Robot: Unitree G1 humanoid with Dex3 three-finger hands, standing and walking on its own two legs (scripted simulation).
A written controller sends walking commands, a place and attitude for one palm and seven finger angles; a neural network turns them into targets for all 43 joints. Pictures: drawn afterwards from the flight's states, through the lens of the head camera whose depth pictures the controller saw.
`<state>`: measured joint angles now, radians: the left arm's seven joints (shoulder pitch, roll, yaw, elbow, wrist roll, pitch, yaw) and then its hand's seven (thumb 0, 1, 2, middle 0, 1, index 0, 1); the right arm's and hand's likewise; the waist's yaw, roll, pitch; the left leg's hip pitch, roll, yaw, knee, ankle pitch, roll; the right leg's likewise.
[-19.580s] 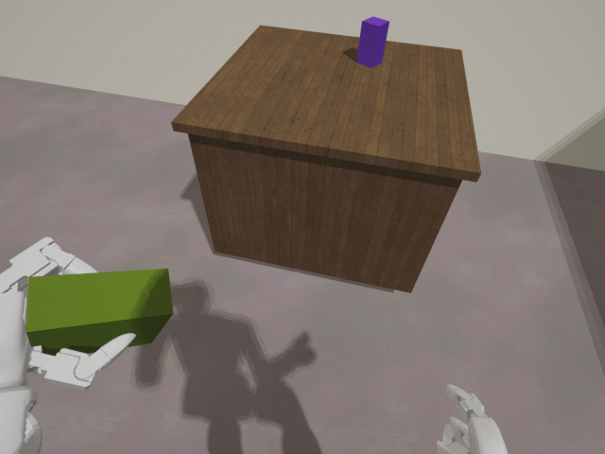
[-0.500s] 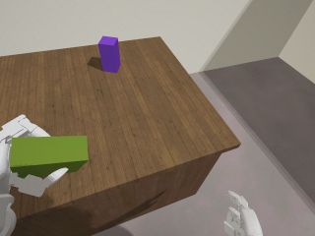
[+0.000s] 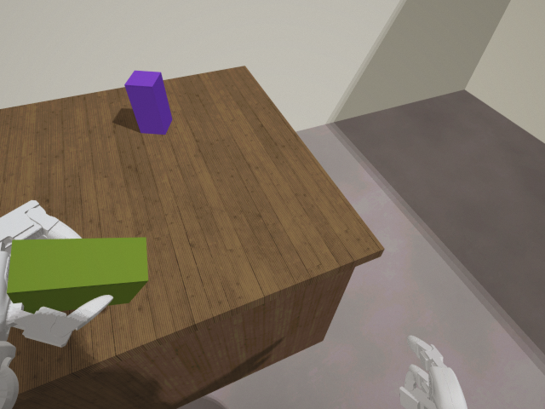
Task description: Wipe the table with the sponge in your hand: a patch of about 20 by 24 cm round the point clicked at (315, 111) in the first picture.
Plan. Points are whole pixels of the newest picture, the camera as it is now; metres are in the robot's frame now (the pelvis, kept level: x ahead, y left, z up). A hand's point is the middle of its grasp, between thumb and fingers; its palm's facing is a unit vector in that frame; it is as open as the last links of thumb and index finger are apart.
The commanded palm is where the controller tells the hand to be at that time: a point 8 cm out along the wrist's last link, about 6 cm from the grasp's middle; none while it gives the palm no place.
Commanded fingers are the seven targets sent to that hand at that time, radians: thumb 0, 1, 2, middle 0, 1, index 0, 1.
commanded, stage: shuffle to correct the standing spot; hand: left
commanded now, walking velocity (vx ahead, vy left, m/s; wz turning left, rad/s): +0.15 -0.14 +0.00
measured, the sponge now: (100, 276) +0.23 +0.21 +0.15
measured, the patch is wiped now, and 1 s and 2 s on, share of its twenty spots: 0.00 0.00 0.00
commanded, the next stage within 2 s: come to a stop and stand still in 0.10 s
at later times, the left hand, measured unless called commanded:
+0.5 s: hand (37, 270) +0.22 +0.25 +0.18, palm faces +0.38 -0.78 -0.49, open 9.2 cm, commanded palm +0.14 +0.27 +0.18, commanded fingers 0.00 0.10 1.30 -1.20 -1.60 -1.20 -1.60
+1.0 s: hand out of the picture +0.14 +0.32 +0.17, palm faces +0.44 -0.84 -0.33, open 9.2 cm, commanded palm +0.08 +0.34 +0.18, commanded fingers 0.00 0.10 1.30 -1.20 -1.60 -1.20 -1.60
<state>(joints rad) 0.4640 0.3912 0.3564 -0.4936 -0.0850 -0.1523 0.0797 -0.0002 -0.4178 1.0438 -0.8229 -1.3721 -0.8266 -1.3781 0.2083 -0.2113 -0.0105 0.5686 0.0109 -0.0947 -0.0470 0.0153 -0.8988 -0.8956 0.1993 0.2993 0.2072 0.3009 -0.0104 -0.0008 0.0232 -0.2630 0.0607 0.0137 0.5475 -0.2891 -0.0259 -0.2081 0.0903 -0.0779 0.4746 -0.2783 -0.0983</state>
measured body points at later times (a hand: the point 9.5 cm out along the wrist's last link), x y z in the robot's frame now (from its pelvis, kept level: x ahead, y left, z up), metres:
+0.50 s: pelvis -0.01 -0.02 +0.01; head +0.01 -0.01 +0.45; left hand +0.19 +0.29 +0.21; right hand +0.17 -0.24 -0.08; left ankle +0.00 +0.13 -0.73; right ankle -0.01 -0.06 -0.73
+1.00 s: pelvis -0.08 +0.06 +0.00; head -0.08 +0.09 +0.45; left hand +0.11 +0.36 +0.19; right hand +0.09 -0.15 -0.06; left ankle +0.00 +0.13 -0.73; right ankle -0.02 -0.05 -0.73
